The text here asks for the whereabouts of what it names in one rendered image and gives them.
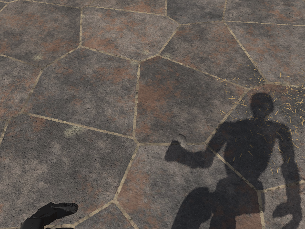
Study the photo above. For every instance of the robot left hand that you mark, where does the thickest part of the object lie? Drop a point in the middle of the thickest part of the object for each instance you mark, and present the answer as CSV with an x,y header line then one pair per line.
x,y
49,213

